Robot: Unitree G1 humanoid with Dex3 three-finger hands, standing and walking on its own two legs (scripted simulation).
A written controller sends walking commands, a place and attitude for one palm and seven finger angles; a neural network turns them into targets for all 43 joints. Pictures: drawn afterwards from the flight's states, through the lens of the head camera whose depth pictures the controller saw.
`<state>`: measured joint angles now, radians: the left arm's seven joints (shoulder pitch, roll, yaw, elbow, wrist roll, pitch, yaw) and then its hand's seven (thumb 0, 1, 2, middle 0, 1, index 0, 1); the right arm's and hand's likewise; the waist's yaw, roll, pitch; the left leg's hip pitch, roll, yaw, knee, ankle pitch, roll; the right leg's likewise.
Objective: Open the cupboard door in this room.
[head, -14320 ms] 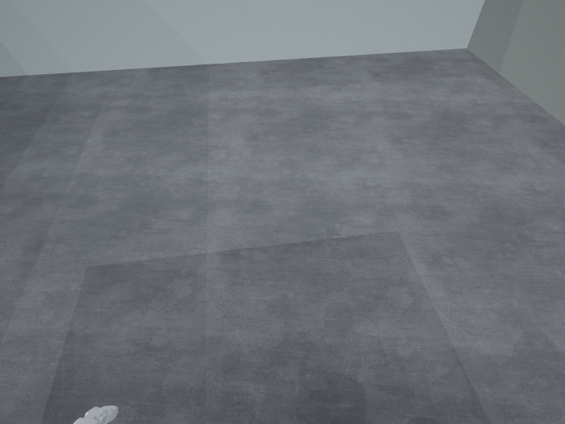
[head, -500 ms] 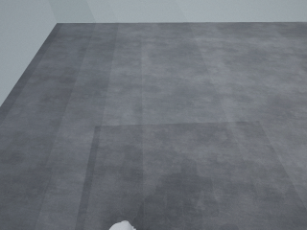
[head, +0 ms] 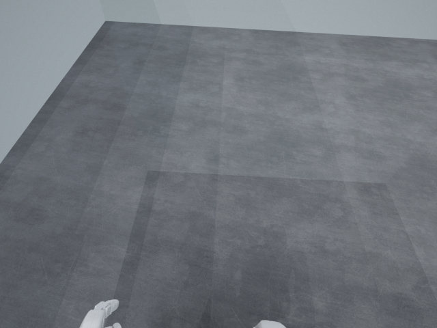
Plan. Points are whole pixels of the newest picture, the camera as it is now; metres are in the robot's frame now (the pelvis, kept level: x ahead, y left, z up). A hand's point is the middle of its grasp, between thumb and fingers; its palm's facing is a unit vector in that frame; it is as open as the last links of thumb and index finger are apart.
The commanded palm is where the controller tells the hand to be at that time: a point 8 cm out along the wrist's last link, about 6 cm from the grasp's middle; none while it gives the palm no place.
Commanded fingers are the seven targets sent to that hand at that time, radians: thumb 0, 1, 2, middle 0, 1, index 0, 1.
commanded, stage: turn to face it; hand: left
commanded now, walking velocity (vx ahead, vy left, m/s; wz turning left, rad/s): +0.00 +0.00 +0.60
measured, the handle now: out of the picture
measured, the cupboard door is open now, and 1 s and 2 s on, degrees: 0 0 0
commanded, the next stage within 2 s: none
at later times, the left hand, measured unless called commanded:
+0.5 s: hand out of the picture -0.03 +0.14 -0.15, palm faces +0.34 -0.89 -0.30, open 7.4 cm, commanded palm none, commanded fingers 0.00 0.90 0.90 -0.20 -0.30 -0.20 -0.30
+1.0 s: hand out of the picture -0.05 +0.21 -0.16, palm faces +0.60 -0.76 -0.26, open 7.4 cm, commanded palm none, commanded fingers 0.00 0.90 0.90 -0.20 -0.30 -0.20 -0.30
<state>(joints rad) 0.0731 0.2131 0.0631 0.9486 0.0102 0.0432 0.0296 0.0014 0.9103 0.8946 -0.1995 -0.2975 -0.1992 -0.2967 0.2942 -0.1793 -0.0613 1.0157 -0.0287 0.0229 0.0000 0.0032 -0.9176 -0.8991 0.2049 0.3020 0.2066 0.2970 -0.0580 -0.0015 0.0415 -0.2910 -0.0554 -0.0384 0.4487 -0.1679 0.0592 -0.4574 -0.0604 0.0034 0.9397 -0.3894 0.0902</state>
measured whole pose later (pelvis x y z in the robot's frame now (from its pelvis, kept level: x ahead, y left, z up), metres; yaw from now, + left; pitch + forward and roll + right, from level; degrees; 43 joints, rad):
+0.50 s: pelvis -0.01 -0.07 +0.00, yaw +20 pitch +0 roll +3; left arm 0.24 0.18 0.02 0.93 0.02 0.01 0.03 0.00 0.90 0.89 -0.20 -0.30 -0.20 -0.30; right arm 0.15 -0.31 -0.10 0.95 -0.02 0.10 0.02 0.01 -0.91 -0.90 0.20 0.30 0.20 0.30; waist -0.01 0.03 0.10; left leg -0.47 0.06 0.00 1.08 -0.40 -0.09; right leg -0.19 -0.12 -0.23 0.51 -0.33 -0.03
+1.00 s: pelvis -0.01 -0.03 +0.00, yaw +37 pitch +1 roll -1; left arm 0.12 0.27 0.05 0.89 0.01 0.06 0.02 0.00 0.91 0.89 -0.20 -0.30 -0.20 -0.30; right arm 0.17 -0.21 -0.04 0.91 -0.02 0.03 0.01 0.01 -0.91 -0.90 0.21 0.30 0.21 0.30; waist -0.01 -0.02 0.09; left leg -0.22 -0.02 -0.05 0.48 -0.27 0.02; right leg -0.48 -0.10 -0.01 1.02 -0.42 0.12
